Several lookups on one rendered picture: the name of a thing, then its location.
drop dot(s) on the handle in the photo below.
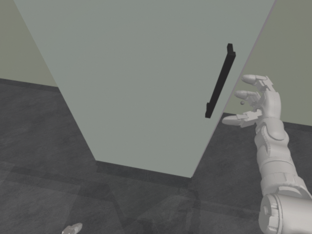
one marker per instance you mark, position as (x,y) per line
(221,80)

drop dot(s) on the right robot forearm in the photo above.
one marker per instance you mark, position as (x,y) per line
(275,163)

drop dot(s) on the fridge door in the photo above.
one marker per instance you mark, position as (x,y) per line
(137,74)

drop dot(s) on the robot right hand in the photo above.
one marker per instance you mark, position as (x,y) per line
(269,103)

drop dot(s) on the robot left hand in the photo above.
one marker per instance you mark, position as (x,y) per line
(72,229)

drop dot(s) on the robot right upper arm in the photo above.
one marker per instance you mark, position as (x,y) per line
(284,214)

